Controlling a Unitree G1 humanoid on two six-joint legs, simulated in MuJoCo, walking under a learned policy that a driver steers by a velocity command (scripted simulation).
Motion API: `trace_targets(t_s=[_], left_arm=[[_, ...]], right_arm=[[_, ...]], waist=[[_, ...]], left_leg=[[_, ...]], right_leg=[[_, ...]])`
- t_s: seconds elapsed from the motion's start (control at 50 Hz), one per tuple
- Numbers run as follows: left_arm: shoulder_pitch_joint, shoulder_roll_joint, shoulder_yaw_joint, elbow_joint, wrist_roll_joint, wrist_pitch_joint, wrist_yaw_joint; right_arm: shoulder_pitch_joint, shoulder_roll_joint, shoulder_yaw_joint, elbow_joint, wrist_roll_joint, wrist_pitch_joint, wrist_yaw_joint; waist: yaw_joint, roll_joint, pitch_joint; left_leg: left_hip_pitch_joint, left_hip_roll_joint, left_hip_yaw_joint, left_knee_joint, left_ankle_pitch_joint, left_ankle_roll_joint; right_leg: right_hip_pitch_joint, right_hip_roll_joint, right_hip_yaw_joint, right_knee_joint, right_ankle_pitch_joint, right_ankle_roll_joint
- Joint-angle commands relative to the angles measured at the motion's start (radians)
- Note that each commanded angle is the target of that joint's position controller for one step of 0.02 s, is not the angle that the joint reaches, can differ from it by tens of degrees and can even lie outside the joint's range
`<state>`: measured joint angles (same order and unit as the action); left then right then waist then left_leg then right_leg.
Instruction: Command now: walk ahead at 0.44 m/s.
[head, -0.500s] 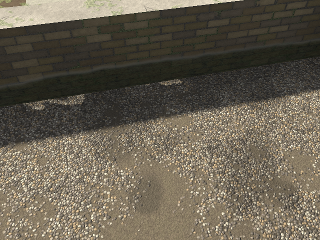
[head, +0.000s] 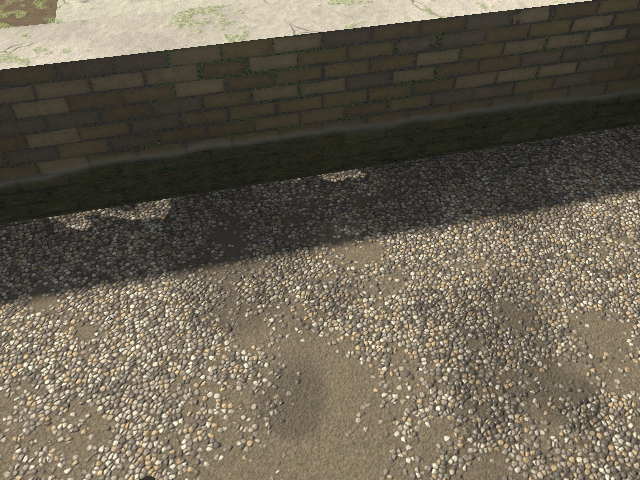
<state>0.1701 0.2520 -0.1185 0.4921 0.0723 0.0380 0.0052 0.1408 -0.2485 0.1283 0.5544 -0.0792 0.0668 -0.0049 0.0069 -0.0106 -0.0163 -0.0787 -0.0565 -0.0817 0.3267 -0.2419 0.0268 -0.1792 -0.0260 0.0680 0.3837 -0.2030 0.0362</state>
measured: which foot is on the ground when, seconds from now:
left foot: down 0.00-1.00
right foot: down 0.00-1.00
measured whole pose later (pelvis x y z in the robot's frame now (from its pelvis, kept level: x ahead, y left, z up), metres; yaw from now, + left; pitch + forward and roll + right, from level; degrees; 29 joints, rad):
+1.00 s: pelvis +0.00 +0.00 +0.00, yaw +0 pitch +0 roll +0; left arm 0.13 0.27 -0.14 0.47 0.08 0.04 -0.01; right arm 0.12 -0.26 0.14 0.48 -0.08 0.06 0.02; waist 0.01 -0.01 -0.03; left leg -0.10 -0.05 -0.09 0.35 -0.25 0.02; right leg -0.19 -0.02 0.07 0.38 -0.20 0.04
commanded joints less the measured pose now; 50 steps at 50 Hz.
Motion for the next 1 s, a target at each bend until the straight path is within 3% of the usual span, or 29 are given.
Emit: trace_targets(t_s=[0.02,0.04,0.1,0.28,0.3,0.46,0.48,0.5,0.62,0.64,0.8,0.96,0.98,1.0], left_arm=[[-0.069,0.092,0.023,-0.098,0.009,-0.021,-0.004],[-0.061,0.101,0.023,-0.099,0.000,-0.020,-0.005],[-0.085,0.111,0.024,-0.109,-0.004,-0.017,-0.001],[-0.116,0.110,0.018,-0.126,0.005,-0.006,0.003],[-0.111,0.107,0.016,-0.121,0.010,-0.009,-0.002],[-0.123,0.111,0.015,-0.121,0.005,-0.017,-0.009],[-0.138,0.102,0.013,-0.122,0.015,-0.019,-0.010],[-0.142,0.101,0.012,-0.125,0.014,-0.020,-0.012],[-0.133,0.105,0.013,-0.115,0.009,-0.026,-0.012],[-0.116,0.112,0.014,-0.112,0.001,-0.025,-0.011],[-0.120,0.109,0.015,-0.118,0.004,-0.011,0.001],[-0.119,0.107,0.013,-0.116,0.007,-0.018,-0.009],[-0.132,0.098,0.011,-0.116,0.015,-0.020,-0.011],[-0.135,0.097,0.010,-0.118,0.014,-0.021,-0.012]], right_arm=[[-0.073,-0.093,-0.024,-0.100,-0.009,-0.012,0.002],[-0.061,-0.102,-0.025,-0.111,0.002,-0.012,0.007],[-0.075,-0.110,-0.024,-0.126,0.004,-0.021,0.012],[-0.102,-0.114,-0.018,-0.161,0.004,-0.038,0.023],[-0.096,-0.113,-0.019,-0.159,0.001,-0.032,0.023],[-0.102,-0.116,-0.019,-0.169,0.002,-0.025,0.021],[-0.119,-0.110,-0.018,-0.164,-0.009,-0.026,0.021],[-0.126,-0.108,-0.017,-0.169,-0.009,-0.026,0.021],[-0.116,-0.110,-0.019,-0.161,-0.007,-0.027,0.019],[-0.096,-0.115,-0.020,-0.165,0.005,-0.026,0.019],[-0.106,-0.111,-0.017,-0.172,0.007,-0.039,0.023],[-0.099,-0.111,-0.018,-0.170,0.002,-0.024,0.022],[-0.116,-0.105,-0.016,-0.164,-0.009,-0.023,0.021],[-0.124,-0.104,-0.016,-0.168,-0.009,-0.023,0.021]], waist=[[-0.004,-0.009,-0.055],[-0.011,0.003,-0.068],[-0.009,0.001,-0.082],[-0.001,0.003,-0.096],[-0.003,0.002,-0.101],[-0.004,0.005,-0.087],[0.002,0.002,-0.081],[0.002,0.006,-0.072],[-0.001,0.007,-0.087],[-0.008,0.011,-0.096],[0.001,0.011,-0.099],[-0.004,0.000,-0.088],[0.003,-0.002,-0.082],[0.003,0.002,-0.070]], left_leg=[[0.006,0.091,-0.097,-0.028,0.234,0.036],[0.023,0.095,-0.090,-0.019,0.289,0.037],[0.013,0.097,-0.090,-0.005,0.319,0.026],[-0.014,0.105,-0.092,0.002,0.276,0.014],[-0.009,0.107,-0.092,-0.003,0.257,0.016],[-0.024,0.111,-0.099,-0.011,0.229,0.016],[-0.040,0.108,-0.106,-0.019,0.172,0.014],[-0.047,0.108,-0.106,-0.021,0.159,0.014],[-0.027,0.109,-0.109,-0.015,0.193,0.017],[-0.009,0.114,-0.104,-0.010,0.251,0.020],[-0.018,0.112,-0.102,-0.005,0.279,0.015],[-0.014,0.114,-0.107,-0.018,0.242,0.018],[-0.032,0.111,-0.113,-0.026,0.182,0.017],[-0.040,0.110,-0.114,-0.030,0.167,0.017]], right_leg=[[0.014,-0.043,0.049,-0.034,0.211,-0.048],[0.024,-0.050,0.054,-0.029,0.288,-0.049],[0.050,-0.054,0.056,-0.015,0.329,-0.048],[0.057,-0.060,0.064,-0.012,0.297,-0.047],[0.057,-0.060,0.065,-0.019,0.285,-0.049],[0.043,-0.062,0.069,-0.021,0.255,-0.049],[0.036,-0.058,0.068,-0.026,0.190,-0.048],[0.026,-0.058,0.070,-0.028,0.174,-0.048],[0.026,-0.063,0.075,-0.029,0.206,-0.052],[0.034,-0.068,0.077,-0.023,0.273,-0.052],[0.050,-0.066,0.072,-0.014,0.276,-0.043],[0.034,-0.066,0.073,-0.026,0.247,-0.043],[0.028,-0.062,0.072,-0.031,0.180,-0.043],[0.019,-0.061,0.073,-0.033,0.165,-0.043]])
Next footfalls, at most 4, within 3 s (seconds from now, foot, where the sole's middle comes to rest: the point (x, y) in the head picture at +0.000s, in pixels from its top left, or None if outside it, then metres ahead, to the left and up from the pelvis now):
none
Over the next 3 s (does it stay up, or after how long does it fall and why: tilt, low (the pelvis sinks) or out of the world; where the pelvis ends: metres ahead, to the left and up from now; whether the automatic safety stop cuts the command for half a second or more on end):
stays up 0.00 0.00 0.00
